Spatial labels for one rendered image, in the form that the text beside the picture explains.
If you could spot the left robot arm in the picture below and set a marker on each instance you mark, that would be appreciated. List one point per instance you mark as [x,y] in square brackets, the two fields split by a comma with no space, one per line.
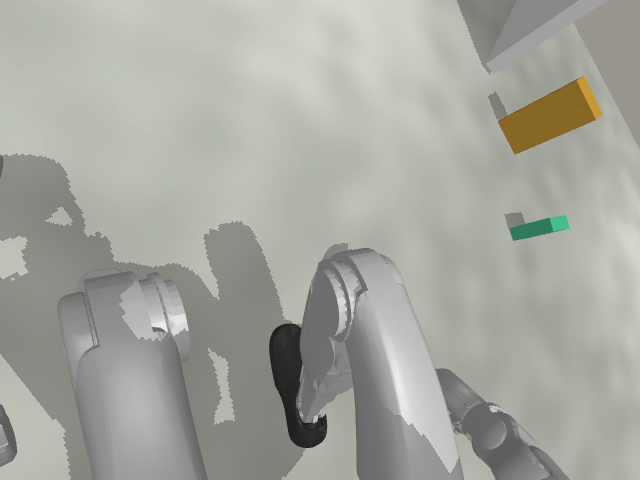
[8,446]

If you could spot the right robot foot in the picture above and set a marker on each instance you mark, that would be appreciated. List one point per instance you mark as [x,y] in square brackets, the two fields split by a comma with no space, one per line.
[286,364]

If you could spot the right robot arm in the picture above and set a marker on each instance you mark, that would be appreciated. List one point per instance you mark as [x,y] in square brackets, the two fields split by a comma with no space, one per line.
[506,447]

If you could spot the right robot hand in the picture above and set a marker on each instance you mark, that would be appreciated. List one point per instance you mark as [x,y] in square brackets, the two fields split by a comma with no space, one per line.
[459,397]

